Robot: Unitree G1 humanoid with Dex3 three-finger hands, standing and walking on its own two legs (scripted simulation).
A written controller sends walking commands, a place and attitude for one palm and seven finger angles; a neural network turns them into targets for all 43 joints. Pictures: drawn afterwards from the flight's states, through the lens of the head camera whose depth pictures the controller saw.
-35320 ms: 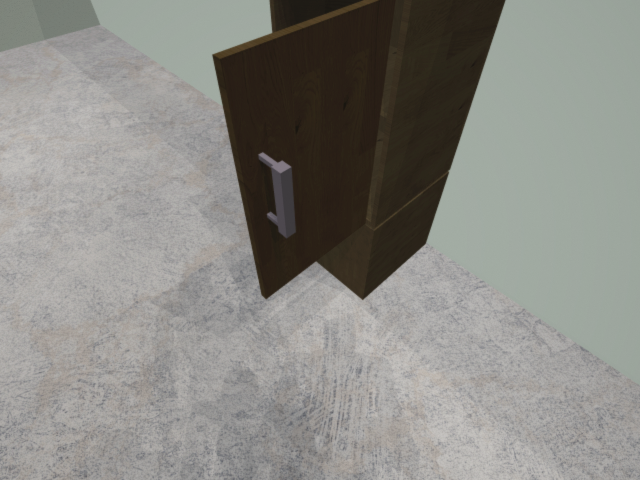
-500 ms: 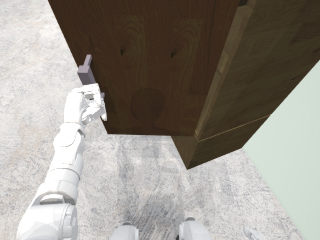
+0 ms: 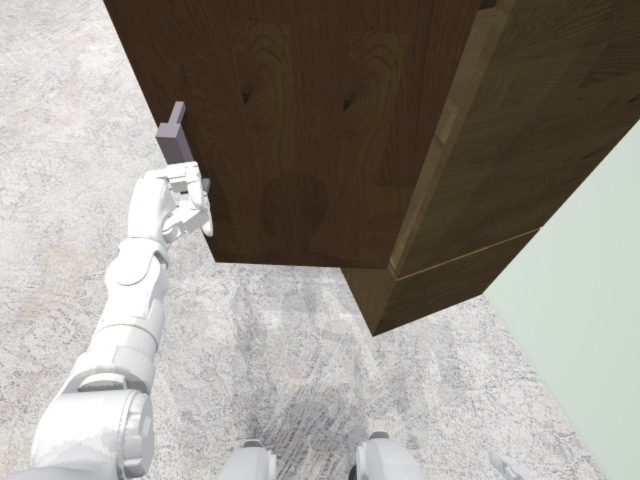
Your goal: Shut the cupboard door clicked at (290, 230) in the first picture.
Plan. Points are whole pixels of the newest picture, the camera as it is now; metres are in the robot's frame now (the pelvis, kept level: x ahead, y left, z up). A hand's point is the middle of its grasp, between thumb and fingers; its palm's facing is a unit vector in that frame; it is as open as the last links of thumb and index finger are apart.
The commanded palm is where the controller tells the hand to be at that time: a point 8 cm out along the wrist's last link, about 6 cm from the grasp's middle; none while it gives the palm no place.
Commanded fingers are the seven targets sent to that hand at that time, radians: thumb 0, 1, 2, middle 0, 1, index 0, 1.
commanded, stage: push the door shut along its arc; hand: left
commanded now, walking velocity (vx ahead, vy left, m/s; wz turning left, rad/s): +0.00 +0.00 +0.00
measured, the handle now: (190, 163) +0.52 +0.17 +0.06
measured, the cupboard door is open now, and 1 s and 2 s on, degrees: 66 46 40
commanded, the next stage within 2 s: pull the fist back off the door in 1.44 s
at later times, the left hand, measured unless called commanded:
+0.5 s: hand (209, 177) +0.49 +0.14 +0.07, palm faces -0.18 -0.98 -0.03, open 3.2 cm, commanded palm +0.49 +0.17 +0.07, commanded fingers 0.00 0.90 0.90 -1.30 -1.50 -1.30 -1.50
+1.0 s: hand (238, 144) +0.55 +0.11 +0.07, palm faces -0.33 -0.94 -0.04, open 3.1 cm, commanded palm +0.56 +0.13 +0.07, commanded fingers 0.00 0.90 0.90 -1.30 -1.50 -1.30 -1.50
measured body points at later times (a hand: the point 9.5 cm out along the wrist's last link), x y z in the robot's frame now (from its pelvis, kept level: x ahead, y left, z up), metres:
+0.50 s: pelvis -0.01 +0.01 -0.02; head +0.11 +0.02 +0.41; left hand +0.49 +0.20 +0.07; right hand +0.01 -0.26 -0.14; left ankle +0.02 +0.12 -0.67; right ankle +0.04 -0.11 -0.67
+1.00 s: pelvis -0.01 +0.01 -0.03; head +0.15 +0.03 +0.38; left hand +0.56 +0.16 +0.07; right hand -0.03 -0.25 -0.14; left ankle +0.02 +0.12 -0.67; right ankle +0.04 -0.11 -0.67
